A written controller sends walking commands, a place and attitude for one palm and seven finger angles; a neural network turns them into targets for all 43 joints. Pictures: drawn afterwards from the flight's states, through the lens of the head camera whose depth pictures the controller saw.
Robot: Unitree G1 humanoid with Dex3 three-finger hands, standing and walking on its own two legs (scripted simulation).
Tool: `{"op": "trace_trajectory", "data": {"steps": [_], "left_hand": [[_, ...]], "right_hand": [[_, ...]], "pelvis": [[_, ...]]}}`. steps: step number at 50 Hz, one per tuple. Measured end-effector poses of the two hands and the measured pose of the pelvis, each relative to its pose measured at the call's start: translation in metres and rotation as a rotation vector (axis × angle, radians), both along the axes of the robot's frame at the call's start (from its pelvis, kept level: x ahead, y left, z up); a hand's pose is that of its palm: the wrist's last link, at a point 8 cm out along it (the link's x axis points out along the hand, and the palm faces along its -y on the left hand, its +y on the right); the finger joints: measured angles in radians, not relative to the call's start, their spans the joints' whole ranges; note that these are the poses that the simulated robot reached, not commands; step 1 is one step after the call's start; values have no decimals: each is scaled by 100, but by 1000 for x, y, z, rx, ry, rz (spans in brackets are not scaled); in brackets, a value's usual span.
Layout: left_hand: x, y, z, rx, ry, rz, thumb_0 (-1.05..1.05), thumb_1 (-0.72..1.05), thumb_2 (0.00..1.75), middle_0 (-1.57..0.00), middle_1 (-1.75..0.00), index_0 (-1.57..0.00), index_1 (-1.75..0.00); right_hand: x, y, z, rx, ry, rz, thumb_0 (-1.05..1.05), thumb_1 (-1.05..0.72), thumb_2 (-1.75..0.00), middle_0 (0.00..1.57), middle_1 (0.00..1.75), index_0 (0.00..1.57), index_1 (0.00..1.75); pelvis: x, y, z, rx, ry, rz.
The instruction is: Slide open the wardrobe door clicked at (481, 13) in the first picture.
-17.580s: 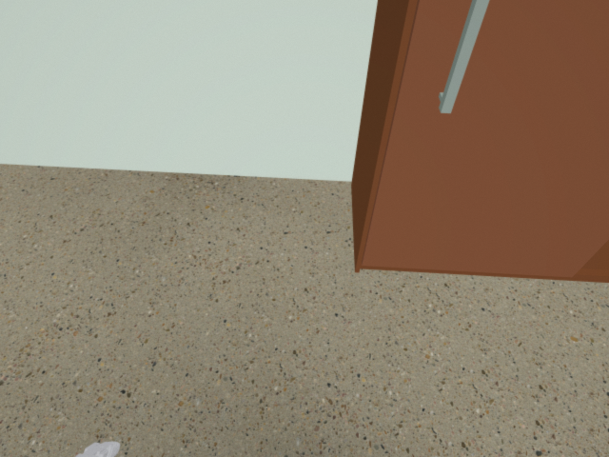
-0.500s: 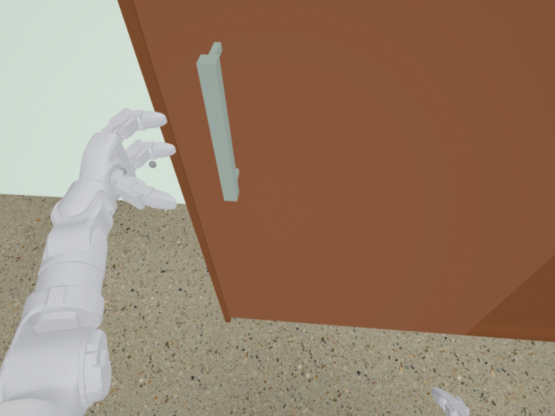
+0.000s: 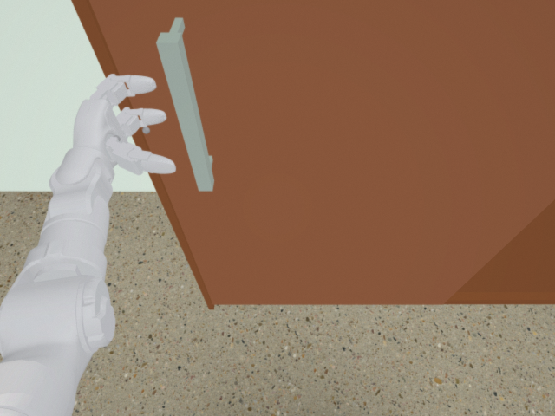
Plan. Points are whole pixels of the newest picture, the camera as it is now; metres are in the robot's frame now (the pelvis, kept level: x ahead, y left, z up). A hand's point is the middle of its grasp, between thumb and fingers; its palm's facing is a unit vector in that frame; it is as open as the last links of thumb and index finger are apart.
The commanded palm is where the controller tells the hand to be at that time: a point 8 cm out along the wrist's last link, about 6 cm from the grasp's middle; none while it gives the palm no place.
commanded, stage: move the hooked fingers beside the handle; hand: left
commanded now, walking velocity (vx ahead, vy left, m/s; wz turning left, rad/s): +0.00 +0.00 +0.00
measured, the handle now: (194, 117) +0.52 +0.11 +0.15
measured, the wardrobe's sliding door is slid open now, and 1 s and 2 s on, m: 0.00 0.00 0.00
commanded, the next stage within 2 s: feel for the door with the fingertips in 0.68 s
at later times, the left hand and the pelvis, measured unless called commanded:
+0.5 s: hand (141, 134) +0.47 +0.18 +0.16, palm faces -0.04 -1.00 +0.00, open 13.9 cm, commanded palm +0.45 +0.23 +0.16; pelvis +0.00 +0.00 +0.00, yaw +1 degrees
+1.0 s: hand (140, 132) +0.48 +0.18 +0.15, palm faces -0.04 -1.00 +0.02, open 13.8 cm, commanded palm +0.46 +0.22 +0.16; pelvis +0.00 +0.01 +0.00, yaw +1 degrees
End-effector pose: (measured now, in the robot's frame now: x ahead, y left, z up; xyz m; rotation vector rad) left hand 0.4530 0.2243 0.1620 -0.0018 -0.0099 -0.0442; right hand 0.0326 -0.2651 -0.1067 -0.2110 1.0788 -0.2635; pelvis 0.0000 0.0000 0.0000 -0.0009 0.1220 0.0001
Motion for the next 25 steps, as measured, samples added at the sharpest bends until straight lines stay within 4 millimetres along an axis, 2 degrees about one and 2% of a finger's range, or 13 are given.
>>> {"op": "trace_trajectory", "data": {"steps": [9, 18, 25], "left_hand": [[-3, 5, -1, 3, -12, 3, -1, -49, 30, -30, -120, -30, -120], [-8, 6, 0, -2, -18, 3, -1, -50, 30, -30, -120, -30, -120], [-5, 6, -3, 1, 9, 7, -1, -50, 30, -30, -120, -30, -120]], "right_hand": [[-3, 4, -1, 13, 7, -12, 1, -90, -90, 20, 30, 20, 30], [17, 7, 0, 9, -31, 24, 1, -90, -90, 20, 30, 20, 30], [30, 7, 3, 1, -65, 43, 1, -90, -90, 20, 30, 20, 30]], "pelvis": [[1, 1, 0, -1, 3, -8], [1, 2, 0, -4, -2, 4], [-1, 2, -1, -4, 3, 9]]}}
